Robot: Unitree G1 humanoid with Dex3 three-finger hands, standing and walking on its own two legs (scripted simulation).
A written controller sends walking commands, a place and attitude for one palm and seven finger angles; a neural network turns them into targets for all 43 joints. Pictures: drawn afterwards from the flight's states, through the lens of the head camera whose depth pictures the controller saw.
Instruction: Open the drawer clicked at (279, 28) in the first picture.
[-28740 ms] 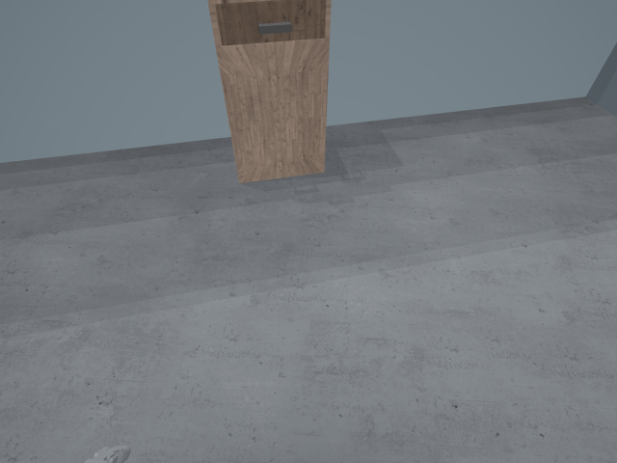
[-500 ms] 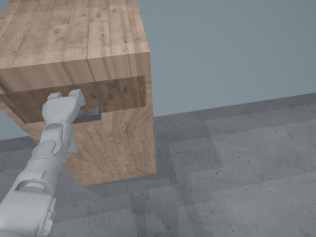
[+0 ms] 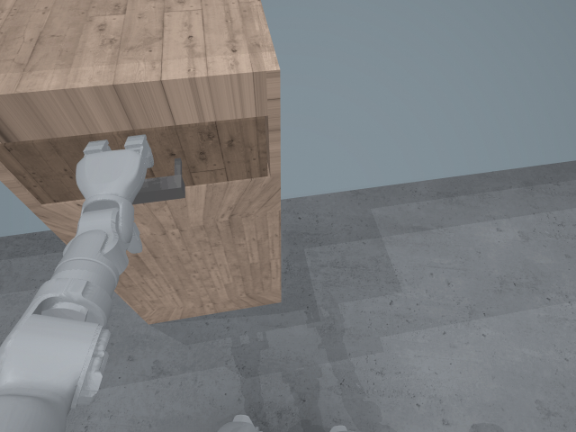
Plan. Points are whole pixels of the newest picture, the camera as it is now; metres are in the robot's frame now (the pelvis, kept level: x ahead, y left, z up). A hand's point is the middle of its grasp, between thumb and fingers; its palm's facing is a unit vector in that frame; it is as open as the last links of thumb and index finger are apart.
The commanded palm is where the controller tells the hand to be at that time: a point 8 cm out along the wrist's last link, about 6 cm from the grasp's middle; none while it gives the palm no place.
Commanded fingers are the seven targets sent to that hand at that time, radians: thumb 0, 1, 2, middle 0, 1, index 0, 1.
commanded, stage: lower the fingers behind the handle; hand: left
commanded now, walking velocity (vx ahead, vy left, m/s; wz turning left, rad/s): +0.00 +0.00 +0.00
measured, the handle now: (145, 179) +0.50 +0.24 +0.03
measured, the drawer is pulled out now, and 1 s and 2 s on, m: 0.00 0.00 0.00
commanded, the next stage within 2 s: lift the fingers back up to retry in 0.32 s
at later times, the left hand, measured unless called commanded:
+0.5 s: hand (127, 196) +0.45 +0.25 +0.03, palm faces -0.01 +0.00 -1.00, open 13.6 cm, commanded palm +0.44 +0.24 +0.08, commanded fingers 0.00 -0.50 0.30 -0.30 -1.20 -0.30 -1.20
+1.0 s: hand (113, 178) +0.45 +0.26 +0.08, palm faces +0.03 -0.03 -1.00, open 13.5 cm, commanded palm +0.43 +0.25 +0.15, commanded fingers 0.00 -0.50 0.30 -0.30 -1.20 -0.30 -1.20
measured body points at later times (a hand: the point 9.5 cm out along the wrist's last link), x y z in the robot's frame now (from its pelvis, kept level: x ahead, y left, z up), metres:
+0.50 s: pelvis -0.01 +0.01 +0.00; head +0.07 +0.01 +0.44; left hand +0.45 +0.25 +0.09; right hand +0.03 -0.26 -0.13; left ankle +0.02 +0.10 -0.70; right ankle -0.01 -0.12 -0.70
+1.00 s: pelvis +0.02 +0.00 +0.02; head +0.08 -0.01 +0.46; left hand +0.45 +0.26 +0.13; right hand +0.09 -0.26 -0.11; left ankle +0.02 +0.10 -0.70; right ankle -0.01 -0.12 -0.70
